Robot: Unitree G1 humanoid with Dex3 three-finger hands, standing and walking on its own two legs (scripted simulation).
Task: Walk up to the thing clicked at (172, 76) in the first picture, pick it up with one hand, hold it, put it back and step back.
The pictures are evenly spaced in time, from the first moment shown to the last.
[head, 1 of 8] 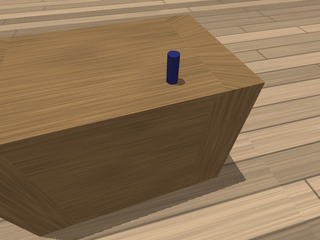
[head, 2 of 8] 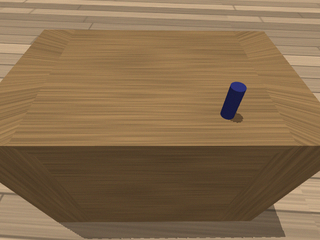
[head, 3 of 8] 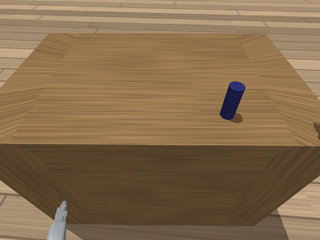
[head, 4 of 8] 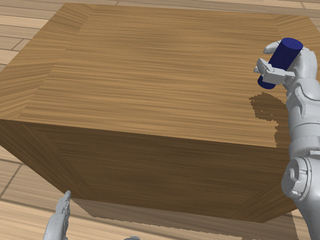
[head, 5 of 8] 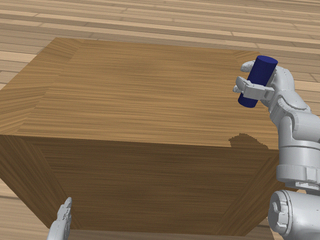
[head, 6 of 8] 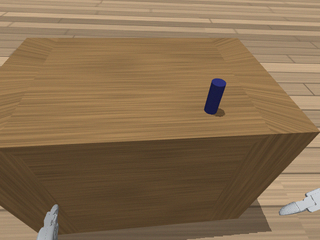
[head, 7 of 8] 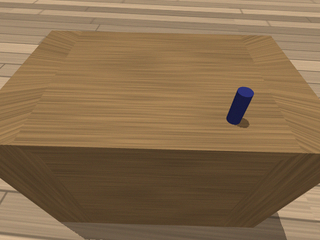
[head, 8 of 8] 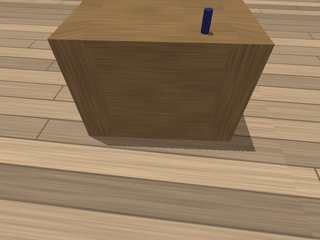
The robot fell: no
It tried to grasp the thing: yes
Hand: right
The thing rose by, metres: 0.24
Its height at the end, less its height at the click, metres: +0.00
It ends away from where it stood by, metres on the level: 0.01
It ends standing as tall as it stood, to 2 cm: yes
